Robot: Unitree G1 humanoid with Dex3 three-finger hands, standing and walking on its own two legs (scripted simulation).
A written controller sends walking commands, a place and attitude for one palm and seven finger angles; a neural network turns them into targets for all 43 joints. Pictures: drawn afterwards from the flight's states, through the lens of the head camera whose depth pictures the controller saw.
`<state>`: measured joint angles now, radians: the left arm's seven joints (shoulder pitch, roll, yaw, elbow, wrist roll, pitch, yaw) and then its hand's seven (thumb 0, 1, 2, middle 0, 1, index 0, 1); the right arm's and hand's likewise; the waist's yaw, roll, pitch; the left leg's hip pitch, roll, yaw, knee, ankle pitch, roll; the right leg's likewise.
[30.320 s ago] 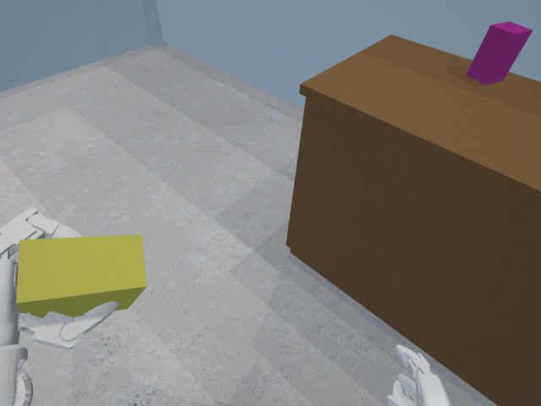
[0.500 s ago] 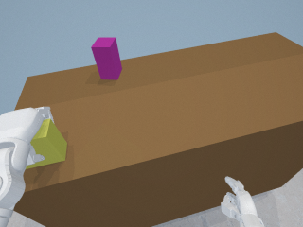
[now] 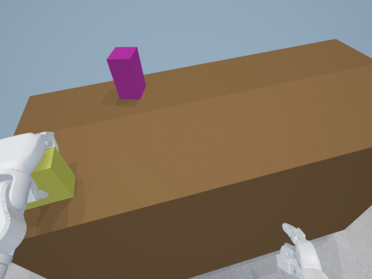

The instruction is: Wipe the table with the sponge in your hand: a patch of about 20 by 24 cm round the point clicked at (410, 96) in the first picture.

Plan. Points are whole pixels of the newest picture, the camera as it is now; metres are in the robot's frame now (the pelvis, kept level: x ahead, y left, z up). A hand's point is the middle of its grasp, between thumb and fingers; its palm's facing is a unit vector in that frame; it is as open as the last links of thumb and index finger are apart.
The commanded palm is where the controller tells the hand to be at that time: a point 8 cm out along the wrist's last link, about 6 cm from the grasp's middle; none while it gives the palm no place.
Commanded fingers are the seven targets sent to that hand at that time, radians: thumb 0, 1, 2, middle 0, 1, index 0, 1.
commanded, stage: wipe forward along the first lane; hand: left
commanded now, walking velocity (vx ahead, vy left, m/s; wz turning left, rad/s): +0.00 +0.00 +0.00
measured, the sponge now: (39, 184) +0.24 +0.36 +0.09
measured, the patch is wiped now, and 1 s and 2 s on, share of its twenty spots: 0.20 0.30 0.35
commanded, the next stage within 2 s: slide across to the middle lane in 1.40 s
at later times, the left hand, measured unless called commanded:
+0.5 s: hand (40, 152) +0.29 +0.37 +0.13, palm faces -0.09 +0.01 -1.00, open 9.8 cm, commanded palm +0.27 +0.37 +0.16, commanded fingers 0.00 0.10 1.30 -1.20 -1.60 -1.20 -1.60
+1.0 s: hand (38, 136) +0.33 +0.40 +0.14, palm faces -0.15 +0.02 -0.99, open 9.8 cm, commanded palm +0.32 +0.40 +0.15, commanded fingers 0.00 0.10 1.30 -1.20 -1.60 -1.20 -1.60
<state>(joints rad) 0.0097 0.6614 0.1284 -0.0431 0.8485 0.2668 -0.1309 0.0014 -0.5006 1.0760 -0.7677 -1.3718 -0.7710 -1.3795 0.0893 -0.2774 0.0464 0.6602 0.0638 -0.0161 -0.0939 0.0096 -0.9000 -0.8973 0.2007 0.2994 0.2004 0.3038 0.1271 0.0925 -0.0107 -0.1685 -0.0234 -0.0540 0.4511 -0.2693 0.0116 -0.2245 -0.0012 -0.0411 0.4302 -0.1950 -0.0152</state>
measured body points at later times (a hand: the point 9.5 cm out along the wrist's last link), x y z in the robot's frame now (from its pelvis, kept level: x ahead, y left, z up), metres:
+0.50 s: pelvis -0.02 -0.01 +0.00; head +0.00 -0.05 +0.44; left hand +0.29 +0.36 +0.19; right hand +0.15 -0.27 -0.12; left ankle -0.02 +0.12 -0.74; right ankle +0.02 -0.11 -0.74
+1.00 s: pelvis -0.03 -0.01 -0.01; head +0.01 -0.03 +0.44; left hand +0.34 +0.40 +0.19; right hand +0.07 -0.28 -0.14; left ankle -0.02 +0.12 -0.74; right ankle +0.02 -0.11 -0.74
